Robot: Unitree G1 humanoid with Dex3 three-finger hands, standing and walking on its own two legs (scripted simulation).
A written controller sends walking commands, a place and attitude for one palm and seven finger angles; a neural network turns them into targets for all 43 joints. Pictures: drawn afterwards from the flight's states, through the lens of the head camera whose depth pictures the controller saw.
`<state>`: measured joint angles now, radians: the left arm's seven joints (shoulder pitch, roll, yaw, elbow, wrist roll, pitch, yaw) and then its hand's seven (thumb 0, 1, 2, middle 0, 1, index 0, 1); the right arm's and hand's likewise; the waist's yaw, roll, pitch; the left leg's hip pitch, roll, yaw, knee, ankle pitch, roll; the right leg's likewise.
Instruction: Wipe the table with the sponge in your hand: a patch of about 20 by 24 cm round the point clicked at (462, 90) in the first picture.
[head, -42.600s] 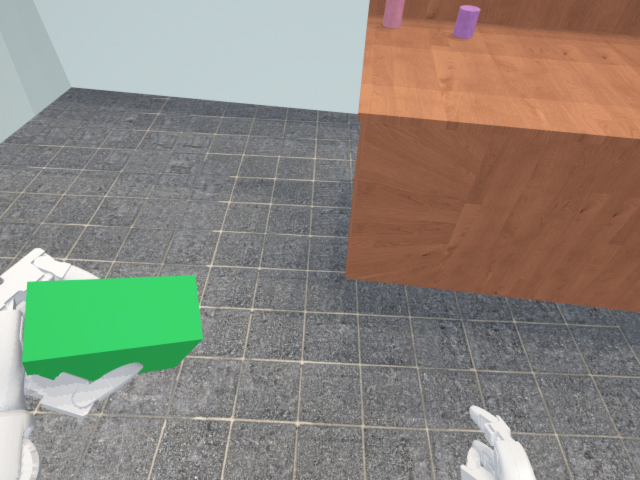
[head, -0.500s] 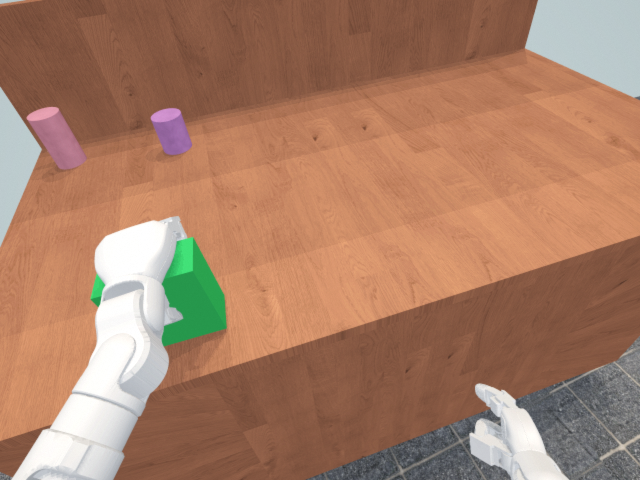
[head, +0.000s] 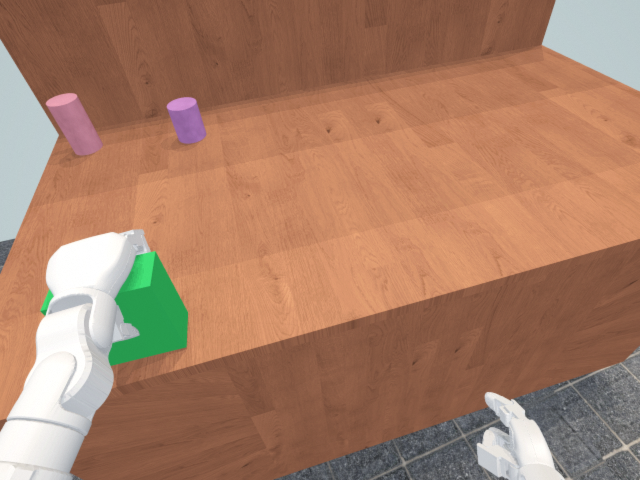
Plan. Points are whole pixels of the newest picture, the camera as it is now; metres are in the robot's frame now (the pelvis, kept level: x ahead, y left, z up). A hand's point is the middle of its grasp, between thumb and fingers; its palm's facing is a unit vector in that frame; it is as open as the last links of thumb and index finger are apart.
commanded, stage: wipe forward along the middle lane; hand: left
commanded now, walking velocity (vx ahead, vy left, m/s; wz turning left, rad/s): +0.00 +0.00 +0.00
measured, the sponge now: (131, 321) +0.28 +0.31 +0.05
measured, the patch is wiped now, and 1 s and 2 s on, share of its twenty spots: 0.85 0.85 0.85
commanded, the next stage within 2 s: slide back across to the first lane in 1.62 s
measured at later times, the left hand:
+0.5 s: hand (121, 266) +0.32 +0.32 +0.11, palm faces -0.07 -0.02 -1.00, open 10.3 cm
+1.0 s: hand (129, 233) +0.38 +0.34 +0.11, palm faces -0.12 +0.01 -0.99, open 10.3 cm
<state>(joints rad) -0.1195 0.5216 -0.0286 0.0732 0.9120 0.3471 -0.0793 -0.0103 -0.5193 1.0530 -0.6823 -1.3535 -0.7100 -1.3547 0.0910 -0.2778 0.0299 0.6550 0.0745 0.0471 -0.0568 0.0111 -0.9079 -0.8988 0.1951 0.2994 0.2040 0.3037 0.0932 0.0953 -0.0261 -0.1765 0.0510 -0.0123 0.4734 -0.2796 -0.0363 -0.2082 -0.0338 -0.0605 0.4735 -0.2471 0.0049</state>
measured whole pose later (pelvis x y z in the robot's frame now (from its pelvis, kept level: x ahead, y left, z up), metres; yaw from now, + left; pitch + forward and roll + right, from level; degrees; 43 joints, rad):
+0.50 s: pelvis -0.02 +0.00 +0.00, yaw +0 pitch +1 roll +0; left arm -0.44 0.55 -0.02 0.51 0.97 0.22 -0.06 0.00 -0.54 1.06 -0.72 -1.31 -0.75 -1.32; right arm 0.17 -0.29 0.02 0.71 0.08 0.04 -0.08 0.01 -0.91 -0.90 0.20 0.30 0.21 0.30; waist 0.06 0.08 -0.03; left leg -0.25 0.05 -0.02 0.45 -0.23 -0.04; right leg -0.28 -0.03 -0.06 0.45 -0.20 0.00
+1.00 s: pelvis -0.02 +0.00 +0.00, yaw -1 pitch +7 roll +0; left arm -0.70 0.66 0.05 0.91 1.01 0.06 -0.01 0.01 -0.55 1.06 -0.73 -1.31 -0.76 -1.31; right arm 0.26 -0.31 -0.01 0.74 0.08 0.07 -0.07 0.01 -0.91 -0.90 0.20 0.30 0.21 0.30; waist -0.01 0.07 -0.05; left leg -0.38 0.06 -0.01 0.50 -0.24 -0.03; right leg -0.41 -0.02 -0.05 0.48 -0.19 0.00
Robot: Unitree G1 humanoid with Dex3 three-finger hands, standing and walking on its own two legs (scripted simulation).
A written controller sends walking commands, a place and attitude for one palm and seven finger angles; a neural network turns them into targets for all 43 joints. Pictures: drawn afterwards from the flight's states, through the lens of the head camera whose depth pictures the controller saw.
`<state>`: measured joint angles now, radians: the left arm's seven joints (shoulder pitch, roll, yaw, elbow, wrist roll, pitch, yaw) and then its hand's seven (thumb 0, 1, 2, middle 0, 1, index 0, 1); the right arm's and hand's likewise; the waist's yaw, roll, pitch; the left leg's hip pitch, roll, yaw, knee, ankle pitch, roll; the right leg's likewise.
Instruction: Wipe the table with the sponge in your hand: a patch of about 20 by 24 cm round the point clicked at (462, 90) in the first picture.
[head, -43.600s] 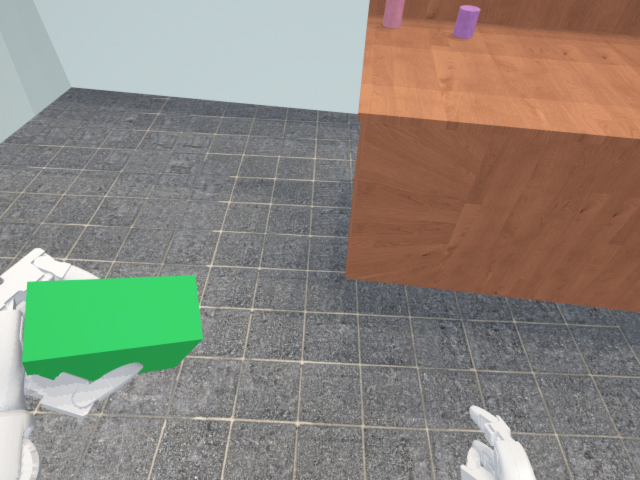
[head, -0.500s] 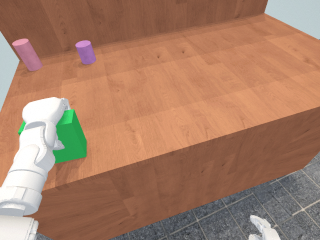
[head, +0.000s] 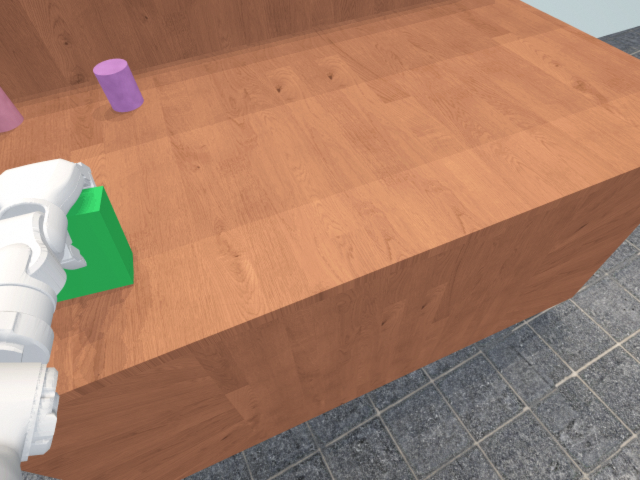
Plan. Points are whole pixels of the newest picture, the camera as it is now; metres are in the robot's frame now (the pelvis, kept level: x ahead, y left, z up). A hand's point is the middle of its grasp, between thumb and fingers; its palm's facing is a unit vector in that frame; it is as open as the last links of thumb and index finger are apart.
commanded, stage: wipe forward along the middle lane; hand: left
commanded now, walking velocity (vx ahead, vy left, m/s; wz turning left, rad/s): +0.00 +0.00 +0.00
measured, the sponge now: (76, 258) +0.38 +0.36 +0.06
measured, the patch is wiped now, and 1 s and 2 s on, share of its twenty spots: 0.85 0.85 0.90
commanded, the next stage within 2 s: slide back across to the first lane in 0.62 s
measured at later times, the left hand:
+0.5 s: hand (61, 190) +0.46 +0.38 +0.11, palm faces -0.15 +0.00 -0.99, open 10.3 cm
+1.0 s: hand (54, 182) +0.47 +0.39 +0.12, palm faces -0.11 -0.01 -0.99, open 10.3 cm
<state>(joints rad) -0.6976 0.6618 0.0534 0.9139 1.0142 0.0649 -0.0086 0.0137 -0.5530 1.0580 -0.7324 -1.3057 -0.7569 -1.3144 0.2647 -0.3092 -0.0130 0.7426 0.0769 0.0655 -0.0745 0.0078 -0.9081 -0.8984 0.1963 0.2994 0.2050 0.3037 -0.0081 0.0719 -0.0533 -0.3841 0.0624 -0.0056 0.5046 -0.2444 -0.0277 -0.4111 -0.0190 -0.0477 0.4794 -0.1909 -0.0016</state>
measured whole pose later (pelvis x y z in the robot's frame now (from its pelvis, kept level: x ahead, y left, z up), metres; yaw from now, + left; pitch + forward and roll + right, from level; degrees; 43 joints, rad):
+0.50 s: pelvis +0.02 +0.02 +0.00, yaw -1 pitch +11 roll -1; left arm -0.86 0.74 0.07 1.06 1.06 0.04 -0.02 0.01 -0.56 1.06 -0.74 -1.30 -0.76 -1.31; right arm 0.30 -0.30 -0.01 0.74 0.07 0.09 -0.07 0.01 -0.91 -0.90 0.20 0.30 0.21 0.30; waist -0.04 0.05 -0.07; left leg -0.45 0.05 0.01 0.53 -0.28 -0.01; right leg -0.46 -0.03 -0.03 0.46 -0.20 0.03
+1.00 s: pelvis +0.04 +0.03 +0.00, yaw -1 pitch +12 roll -1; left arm -0.80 0.75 0.15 1.00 1.07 0.03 -0.02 0.01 -0.55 1.06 -0.72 -1.33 -0.74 -1.34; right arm 0.31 -0.29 -0.01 0.74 0.07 0.12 -0.05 0.00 -0.91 -0.90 0.20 0.30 0.21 0.30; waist -0.05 0.06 -0.07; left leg -0.42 0.05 0.02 0.52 -0.30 -0.01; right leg -0.43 -0.03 -0.03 0.44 -0.21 0.03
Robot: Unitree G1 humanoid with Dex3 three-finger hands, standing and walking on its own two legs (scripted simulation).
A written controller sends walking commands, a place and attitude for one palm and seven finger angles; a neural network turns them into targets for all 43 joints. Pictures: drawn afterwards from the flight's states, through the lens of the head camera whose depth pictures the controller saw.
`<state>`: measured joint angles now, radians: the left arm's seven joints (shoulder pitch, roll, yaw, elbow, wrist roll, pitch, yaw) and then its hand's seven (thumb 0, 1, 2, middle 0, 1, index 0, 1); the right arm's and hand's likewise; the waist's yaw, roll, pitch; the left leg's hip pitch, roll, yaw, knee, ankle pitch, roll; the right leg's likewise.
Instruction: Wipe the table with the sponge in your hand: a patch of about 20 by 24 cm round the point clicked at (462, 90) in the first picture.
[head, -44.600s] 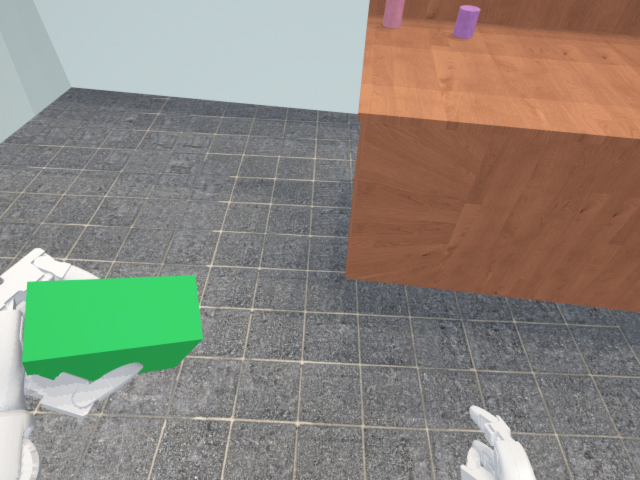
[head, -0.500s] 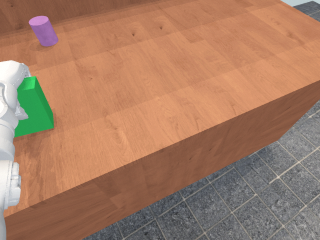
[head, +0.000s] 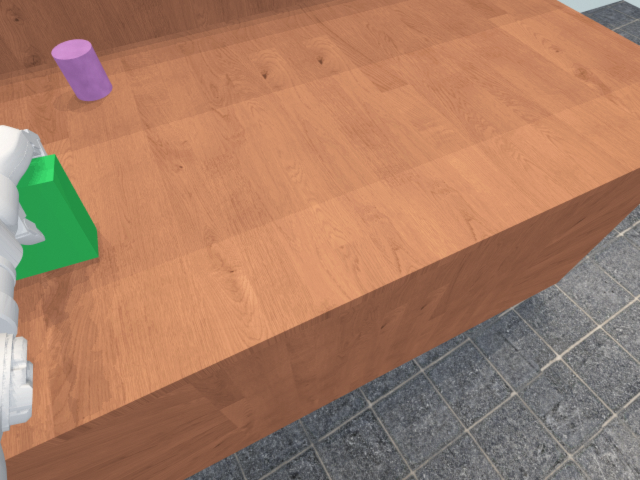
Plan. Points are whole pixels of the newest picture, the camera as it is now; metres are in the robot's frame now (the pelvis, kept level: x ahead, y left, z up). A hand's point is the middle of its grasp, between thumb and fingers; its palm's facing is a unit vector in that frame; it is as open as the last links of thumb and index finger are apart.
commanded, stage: slide back across to the first lane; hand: left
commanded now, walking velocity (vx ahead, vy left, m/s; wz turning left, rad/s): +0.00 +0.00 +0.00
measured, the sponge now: (33, 233) +0.41 +0.38 +0.06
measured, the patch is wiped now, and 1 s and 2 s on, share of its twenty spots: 0.85 0.90 0.90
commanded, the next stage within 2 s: wipe back along the first lane in 0.36 s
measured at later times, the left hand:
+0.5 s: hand out of the picture +0.38 +0.43 +0.12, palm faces -0.20 -0.01 -0.98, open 10.3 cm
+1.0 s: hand out of the picture +0.35 +0.42 +0.11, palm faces -0.09 -0.02 -1.00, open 10.3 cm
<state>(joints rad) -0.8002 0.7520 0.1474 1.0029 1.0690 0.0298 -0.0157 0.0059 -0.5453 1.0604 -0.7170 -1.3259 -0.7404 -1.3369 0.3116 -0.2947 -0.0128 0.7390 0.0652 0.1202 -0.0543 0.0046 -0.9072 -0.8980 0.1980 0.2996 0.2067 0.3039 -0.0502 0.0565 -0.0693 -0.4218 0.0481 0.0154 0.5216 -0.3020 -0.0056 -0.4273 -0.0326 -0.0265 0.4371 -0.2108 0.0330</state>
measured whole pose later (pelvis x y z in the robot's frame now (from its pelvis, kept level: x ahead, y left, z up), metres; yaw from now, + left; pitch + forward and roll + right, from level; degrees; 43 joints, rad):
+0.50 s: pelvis +0.00 +0.00 +0.00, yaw +2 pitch +11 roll -2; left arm -0.78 0.87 0.19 0.99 1.08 -0.11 -0.11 0.00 -0.54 1.06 -0.71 -1.33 -0.73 -1.34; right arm 0.27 -0.31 -0.02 0.72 0.07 0.13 -0.08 0.00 -0.91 -0.90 0.20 0.30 0.21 0.30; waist -0.01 0.04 -0.04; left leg -0.43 0.04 -0.01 0.54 -0.30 0.00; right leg -0.41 -0.04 -0.05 0.43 -0.21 0.03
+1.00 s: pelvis +0.00 +0.02 +0.00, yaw +1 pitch +8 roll -2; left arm -0.56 0.76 0.18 0.80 0.99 0.00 -0.03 -0.01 -0.51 1.06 -0.67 -1.37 -0.69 -1.38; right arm 0.25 -0.29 -0.01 0.70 0.08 0.15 -0.04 0.01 -0.91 -0.90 0.20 0.30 0.21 0.30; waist 0.01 0.06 -0.07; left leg -0.37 0.02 0.01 0.53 -0.31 0.02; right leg -0.36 -0.05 -0.03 0.43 -0.21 0.03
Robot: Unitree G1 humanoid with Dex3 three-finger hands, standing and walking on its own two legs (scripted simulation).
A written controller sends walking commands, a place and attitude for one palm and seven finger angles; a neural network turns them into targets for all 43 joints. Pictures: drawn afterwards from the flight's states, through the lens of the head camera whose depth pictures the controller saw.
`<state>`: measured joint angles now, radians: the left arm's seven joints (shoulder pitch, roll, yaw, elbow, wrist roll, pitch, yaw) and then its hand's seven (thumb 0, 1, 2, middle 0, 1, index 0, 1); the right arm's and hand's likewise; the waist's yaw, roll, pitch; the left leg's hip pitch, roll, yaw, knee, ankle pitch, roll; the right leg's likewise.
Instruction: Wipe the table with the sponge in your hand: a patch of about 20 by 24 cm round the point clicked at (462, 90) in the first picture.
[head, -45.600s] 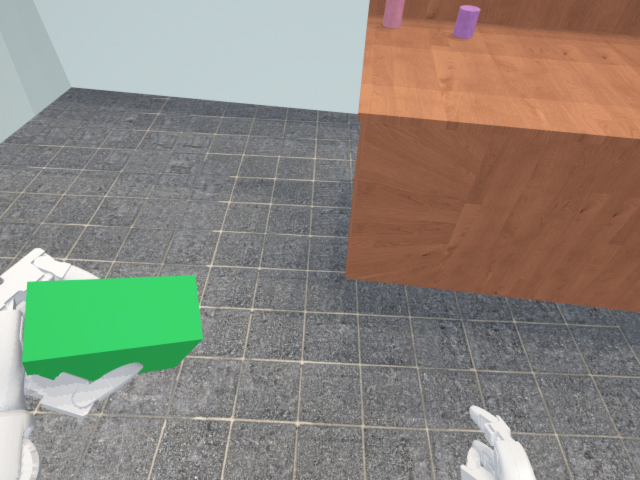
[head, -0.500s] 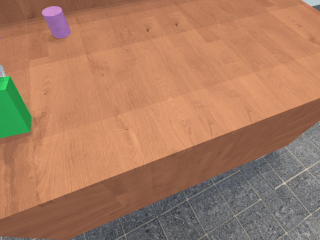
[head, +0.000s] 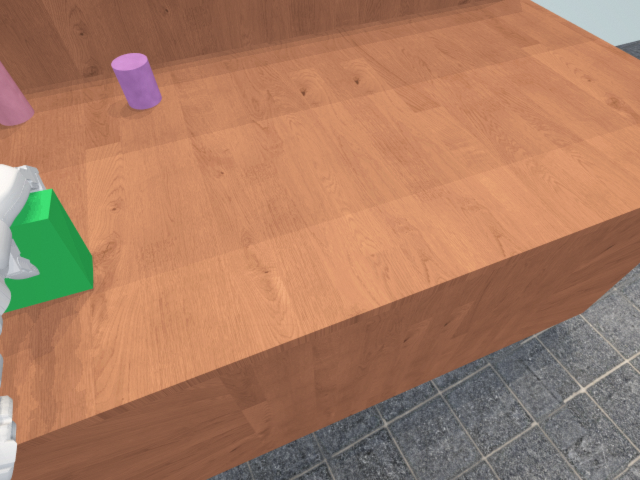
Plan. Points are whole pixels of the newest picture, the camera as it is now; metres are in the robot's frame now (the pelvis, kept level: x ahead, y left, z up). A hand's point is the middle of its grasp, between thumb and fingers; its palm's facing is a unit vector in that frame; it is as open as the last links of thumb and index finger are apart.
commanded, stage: wipe back along the first lane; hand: left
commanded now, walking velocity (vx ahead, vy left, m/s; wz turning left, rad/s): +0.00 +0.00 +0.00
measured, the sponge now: (29, 265) +0.35 +0.41 +0.06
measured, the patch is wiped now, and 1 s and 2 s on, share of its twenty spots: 0.90 0.90 0.90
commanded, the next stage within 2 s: lift the sponge slowly off the table in 1.08 s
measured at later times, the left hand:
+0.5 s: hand (6, 256) +0.33 +0.39 +0.11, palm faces -0.05 -0.03 -1.00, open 10.3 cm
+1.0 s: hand out of the picture +0.28 +0.37 +0.11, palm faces -0.02 -0.04 -1.00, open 10.3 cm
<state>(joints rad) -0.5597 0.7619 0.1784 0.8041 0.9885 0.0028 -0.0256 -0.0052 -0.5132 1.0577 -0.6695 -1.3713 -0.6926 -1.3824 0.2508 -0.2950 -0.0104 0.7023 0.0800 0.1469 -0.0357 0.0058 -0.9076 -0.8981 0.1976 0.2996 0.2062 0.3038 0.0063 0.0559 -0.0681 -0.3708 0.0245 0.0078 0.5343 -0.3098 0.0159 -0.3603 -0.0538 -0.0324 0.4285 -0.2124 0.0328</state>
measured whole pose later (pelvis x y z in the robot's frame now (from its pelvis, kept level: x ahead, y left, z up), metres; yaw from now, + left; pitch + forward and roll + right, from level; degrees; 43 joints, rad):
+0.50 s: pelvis +0.01 +0.00 +0.00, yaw +1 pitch +6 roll -2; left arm -0.30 0.70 0.19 0.45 0.90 0.11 -0.06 -0.01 -0.50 1.06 -0.65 -1.39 -0.67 -1.40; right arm 0.20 -0.30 0.00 0.65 0.08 0.13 -0.03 0.01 -0.91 -0.90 0.20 0.30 0.21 0.30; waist 0.04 0.07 -0.06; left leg -0.30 0.02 0.00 0.53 -0.33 0.01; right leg -0.29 -0.06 -0.04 0.43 -0.24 0.05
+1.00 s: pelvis +0.01 -0.01 +0.00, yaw +2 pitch +3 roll -2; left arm -0.10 0.66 0.18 0.17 0.88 0.20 -0.08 -0.01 -0.50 1.06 -0.65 -1.39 -0.67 -1.41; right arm 0.14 -0.29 0.02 0.62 0.07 0.09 -0.04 0.01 -0.91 -0.90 0.20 0.30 0.21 0.30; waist 0.07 0.08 -0.04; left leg -0.25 0.02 -0.02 0.52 -0.33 0.01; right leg -0.23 -0.06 -0.06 0.42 -0.25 0.04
